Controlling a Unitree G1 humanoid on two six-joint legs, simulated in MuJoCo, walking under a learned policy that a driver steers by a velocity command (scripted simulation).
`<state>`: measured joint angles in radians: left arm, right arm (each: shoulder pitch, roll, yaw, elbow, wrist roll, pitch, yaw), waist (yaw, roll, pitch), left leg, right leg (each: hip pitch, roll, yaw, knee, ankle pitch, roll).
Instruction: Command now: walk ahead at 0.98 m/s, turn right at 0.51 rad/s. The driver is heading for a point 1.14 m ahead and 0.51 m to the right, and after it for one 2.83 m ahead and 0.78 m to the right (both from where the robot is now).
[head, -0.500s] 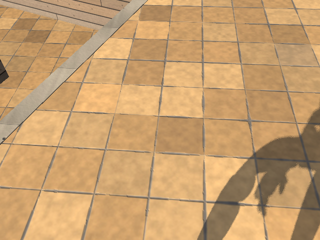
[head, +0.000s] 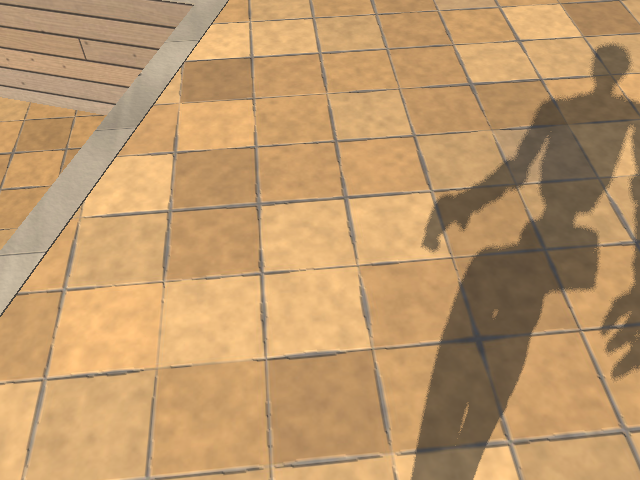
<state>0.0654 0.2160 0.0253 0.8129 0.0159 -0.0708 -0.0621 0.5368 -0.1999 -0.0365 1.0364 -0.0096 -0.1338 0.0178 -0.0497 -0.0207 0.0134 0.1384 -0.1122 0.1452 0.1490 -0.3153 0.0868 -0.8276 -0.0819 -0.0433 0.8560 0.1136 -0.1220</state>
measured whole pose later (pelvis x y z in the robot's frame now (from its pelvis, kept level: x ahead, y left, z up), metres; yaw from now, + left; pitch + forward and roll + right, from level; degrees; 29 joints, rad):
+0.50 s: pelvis +0.48 -0.04 +0.00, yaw -23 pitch +3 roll +1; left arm 0.48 0.29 0.08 0.92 -0.01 -0.09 -0.02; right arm -0.07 -0.24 0.03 0.60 -0.04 -0.08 0.02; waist 0.14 0.00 0.03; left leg -0.72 0.09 -0.07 0.61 0.05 -0.02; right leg 0.10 0.16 0.24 0.26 -0.37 -0.17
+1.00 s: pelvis +0.88 -0.23 -0.03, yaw -52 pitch +1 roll +2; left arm -0.09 0.29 0.01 0.59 0.03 -0.02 -0.09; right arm 0.54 -0.26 -0.03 0.92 -0.03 -0.09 -0.02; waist -0.07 -0.04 0.05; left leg 0.25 0.03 0.34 0.34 -0.46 -0.08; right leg -0.68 0.02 -0.16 0.75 -0.08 -0.20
